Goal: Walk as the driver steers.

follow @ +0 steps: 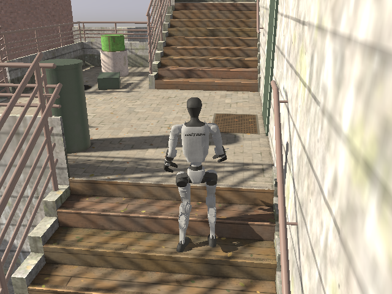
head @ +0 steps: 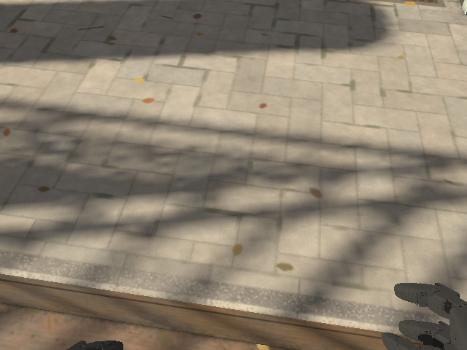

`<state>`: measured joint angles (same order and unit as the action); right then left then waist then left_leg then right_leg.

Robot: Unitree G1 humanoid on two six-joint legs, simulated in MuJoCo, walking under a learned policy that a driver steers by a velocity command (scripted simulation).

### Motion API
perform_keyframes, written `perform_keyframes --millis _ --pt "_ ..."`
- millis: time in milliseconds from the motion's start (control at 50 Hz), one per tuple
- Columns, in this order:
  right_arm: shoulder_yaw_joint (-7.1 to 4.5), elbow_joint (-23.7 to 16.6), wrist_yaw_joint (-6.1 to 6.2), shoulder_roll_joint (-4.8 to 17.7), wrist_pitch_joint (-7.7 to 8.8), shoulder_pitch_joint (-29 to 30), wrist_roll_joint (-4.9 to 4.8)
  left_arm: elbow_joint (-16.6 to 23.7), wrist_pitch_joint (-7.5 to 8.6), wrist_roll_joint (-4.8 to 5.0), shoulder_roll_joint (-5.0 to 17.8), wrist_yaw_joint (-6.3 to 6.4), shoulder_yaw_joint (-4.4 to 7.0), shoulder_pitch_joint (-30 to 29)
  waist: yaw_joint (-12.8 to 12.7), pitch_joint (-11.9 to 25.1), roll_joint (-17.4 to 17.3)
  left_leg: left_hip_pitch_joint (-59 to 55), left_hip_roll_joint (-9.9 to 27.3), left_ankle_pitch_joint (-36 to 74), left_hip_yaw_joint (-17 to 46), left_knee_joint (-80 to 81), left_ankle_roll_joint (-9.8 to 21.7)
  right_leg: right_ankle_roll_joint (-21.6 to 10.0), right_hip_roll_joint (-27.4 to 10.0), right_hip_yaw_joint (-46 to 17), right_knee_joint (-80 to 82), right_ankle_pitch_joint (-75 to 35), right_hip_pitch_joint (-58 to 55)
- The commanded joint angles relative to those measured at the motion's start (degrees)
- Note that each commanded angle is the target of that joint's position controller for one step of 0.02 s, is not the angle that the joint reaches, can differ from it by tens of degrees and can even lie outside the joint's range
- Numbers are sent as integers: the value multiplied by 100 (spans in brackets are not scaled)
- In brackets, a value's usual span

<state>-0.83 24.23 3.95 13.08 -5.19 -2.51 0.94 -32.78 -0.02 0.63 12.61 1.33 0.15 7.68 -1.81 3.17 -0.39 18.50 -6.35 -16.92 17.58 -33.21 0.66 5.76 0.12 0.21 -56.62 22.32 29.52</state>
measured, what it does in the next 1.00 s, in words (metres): steps on the spot: right foot, then left foot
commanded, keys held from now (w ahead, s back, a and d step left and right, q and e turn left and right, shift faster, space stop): no key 0.88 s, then w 0.12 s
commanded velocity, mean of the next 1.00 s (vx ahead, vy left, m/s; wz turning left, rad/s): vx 0.01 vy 0.00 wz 0.09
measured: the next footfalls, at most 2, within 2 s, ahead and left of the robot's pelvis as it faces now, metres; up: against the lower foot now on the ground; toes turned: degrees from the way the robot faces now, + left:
right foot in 0.06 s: +0.04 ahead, -0.15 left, +0.00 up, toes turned -1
left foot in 0.38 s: +0.00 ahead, +0.11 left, +0.00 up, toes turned +2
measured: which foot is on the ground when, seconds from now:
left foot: down 0.00-0.06, up 0.08-0.36, down 0.38-1.00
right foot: up 0.00-0.04, down 0.06-1.00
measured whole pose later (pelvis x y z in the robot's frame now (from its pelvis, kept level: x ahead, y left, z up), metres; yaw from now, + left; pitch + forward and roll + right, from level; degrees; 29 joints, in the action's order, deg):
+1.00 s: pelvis -0.01 -0.01 +0.00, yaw +3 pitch +1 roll -1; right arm -0.9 53.4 2.8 9.2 -1.8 -19.4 0.1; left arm -57.7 0.0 0.1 10.6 2.2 1.7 18.2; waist -0.7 1.3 -0.4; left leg 12.2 0.5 -18.5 1.9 -29.1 1.1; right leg -1.2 -2.1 2.9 -28.4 17.5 13.8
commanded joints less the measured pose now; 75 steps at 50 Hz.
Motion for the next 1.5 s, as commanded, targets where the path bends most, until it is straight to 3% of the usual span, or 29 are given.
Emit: perform_keyframes --millis 20,60,80,100,120,160,200,280,320,360,400,420,460,520,880,980,1080,1140,1180,1200,1240,1300,1320,1380,1420,1440,1460,1480,1500 --pt "-157 -269 -68 493 82 -50 -54 220 132 44 290 -60 153 61 155 659 -983 -940 1318 3936 671 271 733 -173 -98 142 2745 -1496 -1116" --pt "-101 5 -192 153 172 -521 48 212 174 -164 464 -88 229 -236 465 598 -78 -303 657 1345 137 -638 330 -292 -622 -355 3378 -3468 -2023" --pt "-133 136 -282 137 287 -786 68 317 199 -382 647 -102 259 -66 439 821 969 1006 200 -1487 -159 -1738 -138 -978 -1813 -1504 2963 -6624 -3046" --pt "-267 216 -291 525 389 -817 -87 475 211 -517 759 -72 320 -34 212 1118 1540 1101 65 -2254 -445 -2899 -669 -2094 -2760 -2487 3126 -6634 -2614" --pt "-373 301 -294 780 376 -443 -196 534 192 -544 679 -28 323 -76 62 1096 978 1232 303 -2256 -643 -4143 -991 -2462 -2691 -2432 3139 -5644 -2313" --pt "-220 321 -264 293 318 -15 -285 389 101 -414 494 131 271 -44 36 304 693 1963 490 -1848 -843 -5356 -1109 -2222 -2035 -1816 3311 -3562 -1874" --pt "-95 602 -269 -20 272 -227 -170 284 0 -317 131 199 75 -173 182 88 429 1599 598 -1154 -1013 -5110 -1054 -1912 -1410 -1144 3462 -2485 -1411" --pt "125 825 -235 -441 288 196 -181 17 -70 -266 -19 148 39 256 -58 114 1133 566 862 -1071 -1829 -1169 -913 -1584 -896 -508 3598 -2503 -1983" --pt "13 1120 -156 -123 252 -339 -177 -20 -25 -328 81 83 71 399 -29 339 1468 -111 854 -276 -1779 -270 -908 -1748 -1146 -745 3475 -2954 -2152" --pt "-31 1240 -129 76 248 -520 -76 -170 83 -254 68 -42 71 527 30 175 1215 -416 955 500 -1612 744 -724 -1601 -1080 -795 3436 -2615 -2085" --pt "-79 1270 -155 358 260 -687 81 -297 210 -237 93 -157 91 522 39 141 591 -746 1194 1419 -1314 624 -484 -1344 -914 -766 3380 -1798 -1675" --pt "-131 1439 -193 460 286 -827 49 -377 220 -258 11 -186 79 727 -70 229 -159 -638 1166 727 -1341 494 -225 -1223 -714 -524 3529 -1198 -1672" --pt "-55 1649 -247 -44 364 -1042 0 -548 131 -225 74 -99 127 364 143 -270 -253 -134 1103 222 -1319 747 -42 -1079 -549 -320 3547 -363 -1608" --pt "-58 1905 -202 -102 444 -1182 -8 -871 49 -219 -59 -25 130 535 81 -437 -421 -47 1061 163 -1315 841 -67 -976 -392 -95 3563 -280 -1575" --pt "-64 2714 -158 34 381 -1805 9 -2280 78 -136 131 30 196 1197 106 -397 -112 -556 1002 1358 -1324 1160 155 -810 -386 149 3702 -1521 -1870" --pt "-171 2699 -75 311 377 -1898 -116 -2214 57 -17 357 134 266 943 177 -896 -190 -23 959 -2014 -1108 1371 607 -1122 -267 172 3265 1012 -1038" --pt "-300 2713 -115 579 489 -2221 -125 -2155 362 7 -40 -37 111 916 289 -813 -792 -626 1874 -2269 440 1900 1315 -1241 -72 305 1847 142 -39" --pt "-244 2450 -209 384 521 -1341 -144 -2338 467 6 139 -77 104 1619 -298 -769 -484 310 1501 -1009 -358 1302 1065 -1509 -242 60 2750 -76 -1437" --pt "-64 2270 -254 -139 754 -928 -132 -2596 427 -59 1244 -49 461 2825 -764 -468 1545 2177 264 610 -2044 -1757 127 -2186 -1404 -2267 4186 -376 -3617" --pt "-62 2391 -304 -42 878 -1037 -160 -2699 359 -153 1203 13 477 3368 -940 -219 1593 3065 211 -494 -1966 -3604 -172 -2680 -2217 -3593 4731 -487 -4239" --pt "2 2280 -502 -230 1078 -557 -387 -2594 316 -293 881 151 366 2974 -653 -734 924 4835 643 -819 -1276 -7244 -232 -2736 -2459 -3254 4725 -746 -4310" --pt "306 1492 -608 -742 1127 132 -389 -2783 294 -368 -154 7 40 2912 -305 -1118 353 6977 901 -1261 -1100 -10038 215 -2033 -2091 -1687 4493 -1748 -4323" --pt "404 1270 -675 -796 1115 105 -393 -2782 282 -288 -336 -26 -36 2666 -41 -1243 267 7073 1052 -1377 -998 -9910 328 -1810 -1932 -1270 4627 -1499 -3804" --pt "783 398 -717 -929 1024 551 -264 -2532 240 -80 -16 55 -76 1748 443 -1451 222 6002 1441 -813 -1824 -7791 248 -1409 -1349 -74 5618 -417 -1381" --pt "1100 -70 -717 -1101 1108 1164 -100 -2590 284 159 327 205 -49 1902 530 -909 -33 2203 1491 229 -2794 -5066 297 -1639 -1083 303 6951 -1265 1051" --pt "920 79 -663 -738 1096 1040 -170 -2668 441 282 566 162 -3 2557 345 -198 50 526 862 160 -3454 -4866 319 -1868 -953 250 6548 -3758 862" --pt "628 227 -573 -310 1139 321 -230 -2786 538 142 878 16 -12 2729 853 750 865 -672 351 -83 -3494 -5224 445 -1876 -1210 414 5448 -8843 -116" --pt "325 558 -495 324 1061 -806 -209 -2733 481 92 1556 -17 190 2580 1450 1237 1676 -380 253 -723 -3046 -4205 600 -1640 -1276 324 4401 -10672 -1905" --pt "110 773 -476 743 962 -1364 -152 -2686 378 0 1681 8 273 2317 1714 1392 1931 -90 257 -875 -2408 -2848 712 -1391 -1326 158 3267 -10980 -3160"
Keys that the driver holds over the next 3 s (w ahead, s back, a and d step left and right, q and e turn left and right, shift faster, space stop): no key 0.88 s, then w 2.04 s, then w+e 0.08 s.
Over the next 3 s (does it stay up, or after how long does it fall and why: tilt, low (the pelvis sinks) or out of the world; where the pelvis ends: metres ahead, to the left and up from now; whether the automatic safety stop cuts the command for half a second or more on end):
stays up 0.96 0.07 0.35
